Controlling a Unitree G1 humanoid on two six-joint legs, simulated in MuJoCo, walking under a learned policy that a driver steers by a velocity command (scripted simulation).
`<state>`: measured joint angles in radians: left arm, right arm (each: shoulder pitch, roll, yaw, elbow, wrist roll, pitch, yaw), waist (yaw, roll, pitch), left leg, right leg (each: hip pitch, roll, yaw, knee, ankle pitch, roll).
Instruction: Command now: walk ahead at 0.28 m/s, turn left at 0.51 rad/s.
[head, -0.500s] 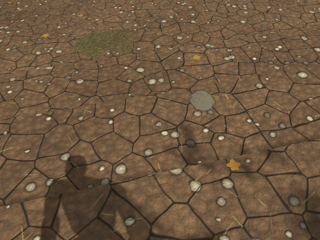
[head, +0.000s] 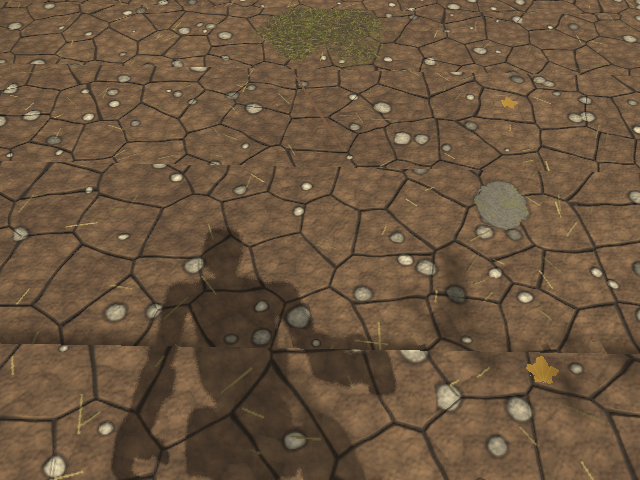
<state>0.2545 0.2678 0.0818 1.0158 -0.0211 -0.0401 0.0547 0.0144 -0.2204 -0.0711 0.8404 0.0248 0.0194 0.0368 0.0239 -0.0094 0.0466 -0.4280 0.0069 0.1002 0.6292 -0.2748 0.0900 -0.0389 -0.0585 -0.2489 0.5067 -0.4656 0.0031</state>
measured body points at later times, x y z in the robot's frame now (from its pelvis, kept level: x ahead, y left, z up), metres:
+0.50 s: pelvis +0.23 +0.00 +0.01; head +0.25 +0.01 +0.45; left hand +0.39 +0.28 -0.08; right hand +0.29 -0.28 -0.12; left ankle +0.07 +0.09 -0.72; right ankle +0.37 -0.09 -0.72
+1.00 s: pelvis +0.48 +0.08 +0.00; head +0.51 +0.10 +0.45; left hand +0.35 +0.32 -0.14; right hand +0.78 -0.05 -0.07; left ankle +0.58 +0.23 -0.72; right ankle +0.37 -0.09 -0.72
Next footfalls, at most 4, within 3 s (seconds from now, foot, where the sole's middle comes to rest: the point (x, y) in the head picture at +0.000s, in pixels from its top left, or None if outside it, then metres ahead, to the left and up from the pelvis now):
0.50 right None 0.41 -0.08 -0.76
1.02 left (224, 401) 0.62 0.24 -0.76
1.72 right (319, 277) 1.06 0.04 -0.92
2.10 left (253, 212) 1.30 0.25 -0.92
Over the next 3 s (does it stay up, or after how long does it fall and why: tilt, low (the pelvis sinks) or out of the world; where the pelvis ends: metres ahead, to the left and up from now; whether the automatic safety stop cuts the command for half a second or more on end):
stays up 1.56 0.06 -0.19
